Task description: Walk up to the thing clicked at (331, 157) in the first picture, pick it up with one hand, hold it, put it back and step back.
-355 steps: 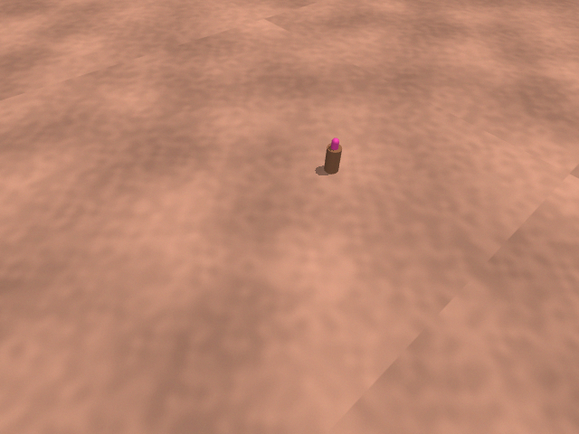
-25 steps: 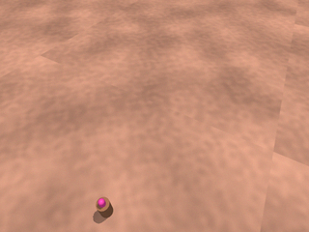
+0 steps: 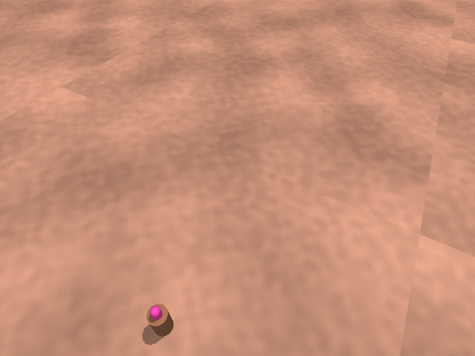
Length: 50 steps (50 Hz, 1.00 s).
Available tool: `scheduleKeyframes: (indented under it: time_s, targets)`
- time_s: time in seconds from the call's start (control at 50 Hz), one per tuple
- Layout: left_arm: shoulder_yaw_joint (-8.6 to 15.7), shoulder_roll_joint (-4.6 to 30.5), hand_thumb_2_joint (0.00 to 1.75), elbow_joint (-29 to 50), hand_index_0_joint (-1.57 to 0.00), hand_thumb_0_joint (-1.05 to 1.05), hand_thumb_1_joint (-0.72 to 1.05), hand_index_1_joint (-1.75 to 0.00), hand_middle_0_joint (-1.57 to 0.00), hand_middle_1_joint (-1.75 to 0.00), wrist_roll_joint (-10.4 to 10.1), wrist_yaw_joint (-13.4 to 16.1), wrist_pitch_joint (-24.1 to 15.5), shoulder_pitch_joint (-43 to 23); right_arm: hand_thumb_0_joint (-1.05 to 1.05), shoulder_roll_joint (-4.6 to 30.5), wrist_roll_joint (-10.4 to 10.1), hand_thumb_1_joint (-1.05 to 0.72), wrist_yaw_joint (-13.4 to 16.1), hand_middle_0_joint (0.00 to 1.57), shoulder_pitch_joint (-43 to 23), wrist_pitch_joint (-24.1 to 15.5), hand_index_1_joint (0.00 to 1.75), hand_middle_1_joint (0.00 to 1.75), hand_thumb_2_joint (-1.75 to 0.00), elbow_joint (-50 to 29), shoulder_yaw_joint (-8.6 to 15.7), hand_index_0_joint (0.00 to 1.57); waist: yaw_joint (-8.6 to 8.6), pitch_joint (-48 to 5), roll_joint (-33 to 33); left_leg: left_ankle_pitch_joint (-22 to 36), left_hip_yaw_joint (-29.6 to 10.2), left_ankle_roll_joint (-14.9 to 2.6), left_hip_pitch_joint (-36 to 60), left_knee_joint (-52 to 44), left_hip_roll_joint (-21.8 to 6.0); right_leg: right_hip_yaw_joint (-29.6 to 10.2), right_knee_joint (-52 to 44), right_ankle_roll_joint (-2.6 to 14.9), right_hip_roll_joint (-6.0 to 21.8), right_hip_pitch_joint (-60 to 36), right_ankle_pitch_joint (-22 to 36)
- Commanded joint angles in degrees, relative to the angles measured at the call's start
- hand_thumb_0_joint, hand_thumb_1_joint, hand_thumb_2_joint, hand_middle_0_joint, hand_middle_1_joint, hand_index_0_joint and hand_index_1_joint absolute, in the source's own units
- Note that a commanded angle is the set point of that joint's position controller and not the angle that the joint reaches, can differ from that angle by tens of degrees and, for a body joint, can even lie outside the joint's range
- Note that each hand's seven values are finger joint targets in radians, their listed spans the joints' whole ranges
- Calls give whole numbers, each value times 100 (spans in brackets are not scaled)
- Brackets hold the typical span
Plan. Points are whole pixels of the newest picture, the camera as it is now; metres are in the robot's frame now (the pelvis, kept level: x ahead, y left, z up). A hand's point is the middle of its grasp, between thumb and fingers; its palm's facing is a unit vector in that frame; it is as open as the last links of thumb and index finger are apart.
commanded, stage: stand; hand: left
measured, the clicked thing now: (159, 318) +0.37 +0.28 -0.69
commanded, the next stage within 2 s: go down in 0.52 s
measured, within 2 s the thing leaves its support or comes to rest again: neither
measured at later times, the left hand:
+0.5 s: hand out of the picture +0.07 +0.25 -0.16, palm faces -0.01 -0.94 -0.35, open 7.4 cm
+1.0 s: hand out of the picture +0.14 +0.28 -0.17, palm faces +0.07 -0.94 -0.34, open 14.2 cm
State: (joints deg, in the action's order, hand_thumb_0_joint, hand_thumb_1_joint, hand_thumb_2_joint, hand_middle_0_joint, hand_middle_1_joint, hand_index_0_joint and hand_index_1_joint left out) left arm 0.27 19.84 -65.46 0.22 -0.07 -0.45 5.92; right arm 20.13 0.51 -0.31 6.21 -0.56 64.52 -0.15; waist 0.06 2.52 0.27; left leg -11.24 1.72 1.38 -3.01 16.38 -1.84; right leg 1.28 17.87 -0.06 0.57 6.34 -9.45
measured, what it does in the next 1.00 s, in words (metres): stands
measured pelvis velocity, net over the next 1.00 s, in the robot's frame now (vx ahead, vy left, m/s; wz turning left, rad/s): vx -0.01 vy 0.01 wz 0.01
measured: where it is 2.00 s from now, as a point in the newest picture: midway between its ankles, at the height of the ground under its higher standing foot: outside the picture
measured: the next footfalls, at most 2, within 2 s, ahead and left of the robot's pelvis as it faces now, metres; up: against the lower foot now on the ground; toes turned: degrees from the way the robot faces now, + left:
none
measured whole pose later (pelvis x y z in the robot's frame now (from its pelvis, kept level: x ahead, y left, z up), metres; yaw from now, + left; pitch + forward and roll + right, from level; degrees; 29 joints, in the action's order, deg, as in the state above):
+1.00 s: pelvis -0.01 +0.01 -0.03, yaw +1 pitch +9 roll +0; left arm 12.2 20.1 -52.0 3.9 -2.3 4.5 1.4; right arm 13.8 -1.6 1.1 14.2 -3.5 41.0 1.2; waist -1.9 -1.4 -0.5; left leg -20.7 0.6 0.6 -28.2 40.3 -1.7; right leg 1.7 38.8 -0.5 1.3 29.9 -17.5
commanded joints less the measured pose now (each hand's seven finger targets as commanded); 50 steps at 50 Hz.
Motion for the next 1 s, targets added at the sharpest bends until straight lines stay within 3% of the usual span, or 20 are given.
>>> scheduleKeyframes:
  time_s: [0.0, 0.46, 0.58, 0.6, 0.62, 0.64, 0.66, 0.68, 0.7, 0.72, 0.76, 0.78, 0.84, 0.9, 0.94, 0.96, 0.98]
  targets:
    - [212, 1280, 90, 348, -20, 0, 90, -30, -20, -30, 21, 57, -126, -182, 0, 1223, 9, -90, 90, 20, -207, -119, 30, 30, -90, -318, 221, 20, -2, -407, 5, 853, -475, -196, -76, -236, -670, -563, -204, 149, 726, -113, 942]
    - [207, 1320, 90, 367, -20, 0, 90, -30, -20, -30, 18, 66, -128, -198, 0, 1191, 19, -90, 78, 20, -75, -103, 30, 30, -90, -282, 212, 20, -21, -391, -61, 711, -495, -192, -189, -248, -648, -552, -230, 147, 729, -123, 762]
    - [186, 1274, 90, 385, -20, 0, 90, -30, -20, -30, 35, 69, -154, -153, 0, 1227, 16, -90, 78, 20, -96, -112, 30, 30, -90, -306, 225, 20, -15, -476, -18, 930, -491, -232, -101, -169, -666, -568, -221, 134, 762, -143, 1092]
    - [193, 1296, 82, 376, -12, 0, 82, -22, -12, -22, 29, 73, -157, -162, 0, 1216, 15, -92, 79, 20, -81, -115, 30, 30, -90, -303, 217, 20, -23, -470, 5, 960, -489, -224, -107, -178, -660, -579, -217, 128, 765, -168, 1160]
    - [258, 315, 74, 2387, -4, 0, 74, -14, -4, -14, -260, 161, -669, -2173, 0, 257, -376, -100, 194, 20, -9, -386, 30, 30, -93, -1878, 5, 20, -687, 153, 15, 178, 160, -221, -995, 293, 209, -44, 131, 26, 12, 1041, 479]
    - [315, 567, 66, 1798, -2, 0, 66, -6, 0, -6, -244, 179, -569, -2590, 0, 374, -396, -101, 251, 20, 301, -361, 30, 30, -93, -1537, -7, 20, -463, -170, -214, 62, 140, -265, -1020, 376, 239, -2, 127, -7, 56, 679, 219]
    - [737, 1251, 58, 803, -1, 0, 58, -2, 0, -4, -79, 194, -351, -1384, 0, 608, -414, -102, 314, 20, 496, -296, 30, 30, -94, -1582, 133, 20, -276, -20, -290, 11, 161, -256, -1194, 443, 242, 59, 149, 20, 7, 699, -10]
    - [848, 1330, 50, 583, -2, 0, 50, -2, 0, -4, 50, 109, -264, -1342, 0, 619, -347, -102, 300, 20, 575, -291, 30, 30, -93, -1670, 230, 20, -259, -279, -430, 39, 133, -267, -1359, 713, 257, 50, 339, 40, 3, 831, -44]
    - [958, 1529, 42, 817, -2, 0, 42, -3, 0, -4, 132, 39, -271, -1817, 0, 581, -329, -101, 308, 20, 590, -310, 30, 30, -93, -1838, 254, 20, -192, -525, -227, 105, 116, -266, -1489, 920, 264, 33, 580, 60, 21, 919, 69]
    - [1139, 1638, 34, 766, -2, 0, 34, -3, 0, -4, 267, -12, -304, -1763, 0, 591, -229, -101, 316, 20, 637, -357, 30, 30, -93, -1966, 386, 20, -150, -1028, -231, 251, 88, -253, -1531, 1122, 261, 0, 817, 45, 61, 803, 313]
    - [1292, 1388, 18, 457, -3, 0, 18, -3, -2, -5, 446, -101, -135, -525, 0, 477, -162, -99, 259, 20, 890, -378, 30, 30, -92, -2166, 447, 20, 126, -1474, 8, 563, 67, -202, -1845, 1433, 346, -13, 1187, 90, 97, 669, 578]
    - [1395, 1468, 16, 765, -4, 0, 11, -3, -2, -4, 484, -110, -81, -433, 0, 481, -178, -99, 252, 20, 890, -390, 30, 30, -92, -2319, 477, 20, 204, -1625, 189, 684, 67, -177, -1818, 1479, 362, -21, 1273, 116, 70, 684, 653]
    - [1348, 1206, 11, 1133, -5, 0, -4, -2, -3, -3, 437, -143, 216, -437, 0, 447, -217, -96, 250, 20, 754, -425, 30, 30, -91, -2659, 500, 20, 50, -1397, 177, 502, 2, -166, -1977, 1534, 326, 28, 1289, 125, 1, 1013, 395]
    - [1546, 1371, 7, 1640, -6, 0, -21, -2, -4, -3, 425, -140, 400, -418, 0, 379, -216, -94, 223, 20, 592, -465, 30, 30, -91, -2983, 472, 20, 60, -1389, 21, 220, -36, -173, -2393, 1861, 283, 65, 1547, 122, -22, 1367, 10]
    - [1439, 1178, 5, 2151, -6, 0, -32, -2, -5, -4, 373, -204, 434, -431, 0, 351, -208, -92, 212, 20, 642, -542, 30, 30, -90, -3119, 478, 20, -20, -1458, 188, 104, -75, -157, -2518, 2094, 235, 97, 1846, 132, -51, 1716, -119]
    - [1454, 1071, 2, 2032, -7, 0, -36, -1, -6, -3, 341, -224, 511, -118, 0, 359, -210, -91, 222, 20, 734, -562, 30, 30, -90, -3130, 488, 20, -73, -1424, 194, 1, -73, -156, -2549, 2163, 219, 93, 1931, 126, -55, 1842, -202]
    - [1400, 1093, 2, 2684, -7, 0, -41, -3, -6, -4, 325, -246, 475, -491, 0, 358, -207, -89, 241, 20, 746, -612, 30, 30, -89, -3235, 512, 20, -119, -1614, 266, 14, -124, -147, -2532, 2286, 186, 111, 2086, 123, -75, 2005, -198]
